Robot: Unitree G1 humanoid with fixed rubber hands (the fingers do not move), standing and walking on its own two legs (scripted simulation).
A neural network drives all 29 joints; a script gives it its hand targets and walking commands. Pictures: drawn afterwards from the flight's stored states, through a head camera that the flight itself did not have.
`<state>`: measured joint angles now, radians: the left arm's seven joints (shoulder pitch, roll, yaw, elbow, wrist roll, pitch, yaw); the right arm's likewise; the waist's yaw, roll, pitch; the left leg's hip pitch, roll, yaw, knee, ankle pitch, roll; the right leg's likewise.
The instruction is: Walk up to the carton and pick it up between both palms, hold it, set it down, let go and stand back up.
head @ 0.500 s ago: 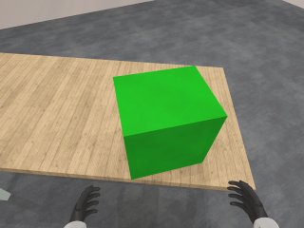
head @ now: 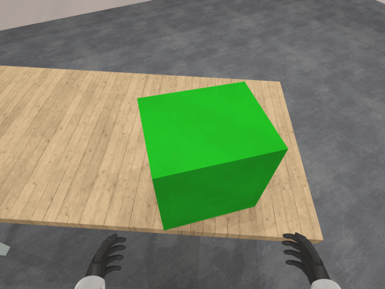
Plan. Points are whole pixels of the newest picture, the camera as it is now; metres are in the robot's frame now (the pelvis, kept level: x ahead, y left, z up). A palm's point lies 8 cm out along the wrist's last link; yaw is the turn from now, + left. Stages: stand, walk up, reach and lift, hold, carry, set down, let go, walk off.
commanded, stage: let go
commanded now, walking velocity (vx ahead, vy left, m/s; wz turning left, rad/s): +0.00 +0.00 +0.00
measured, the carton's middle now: (202, 158) +0.39 +0.01 +0.00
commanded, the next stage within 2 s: stand in 0.34 s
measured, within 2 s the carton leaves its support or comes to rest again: neither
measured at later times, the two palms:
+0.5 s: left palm (83, 285) +0.14 +0.25 -0.09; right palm (325, 285) +0.14 -0.24 -0.08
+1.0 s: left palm out of the picture +0.09 +0.28 -0.11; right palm out of the picture +0.13 -0.25 -0.09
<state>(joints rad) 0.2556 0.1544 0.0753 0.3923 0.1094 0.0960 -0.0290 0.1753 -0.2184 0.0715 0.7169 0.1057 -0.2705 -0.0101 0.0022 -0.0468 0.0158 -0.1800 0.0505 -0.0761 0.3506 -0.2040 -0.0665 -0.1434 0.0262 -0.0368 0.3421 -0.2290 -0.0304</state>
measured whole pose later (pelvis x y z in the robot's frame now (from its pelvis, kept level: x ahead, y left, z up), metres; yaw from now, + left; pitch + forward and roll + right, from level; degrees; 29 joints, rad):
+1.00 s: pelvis -0.01 +0.00 +0.00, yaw +0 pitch -1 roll +0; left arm 0.25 0.30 0.08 0.79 0.11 -0.03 0.00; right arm 0.18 -0.25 0.00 0.74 0.03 -0.01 -0.02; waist 0.00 -0.02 0.02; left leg -0.16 0.05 -0.08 0.40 -0.23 -0.07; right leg -0.13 0.03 -0.04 0.40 -0.26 -0.03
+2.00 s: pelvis -0.02 +0.00 +0.00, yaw +0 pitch -2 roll +0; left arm 0.25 0.30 0.08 0.85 0.10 -0.03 0.00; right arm 0.18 -0.25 0.00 0.83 0.03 -0.01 -0.02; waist 0.00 0.00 0.02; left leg -0.16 0.05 -0.08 0.40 -0.21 -0.07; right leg -0.13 0.03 -0.04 0.39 -0.24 -0.03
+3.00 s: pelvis -0.02 +0.00 +0.00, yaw +0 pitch -2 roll +0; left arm 0.25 0.30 0.08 0.87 0.10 -0.03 0.00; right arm 0.18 -0.26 0.00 0.87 0.03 -0.01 -0.02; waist 0.00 0.02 0.02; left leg -0.16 0.05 -0.08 0.40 -0.21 -0.07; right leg -0.13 0.03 -0.04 0.38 -0.23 -0.03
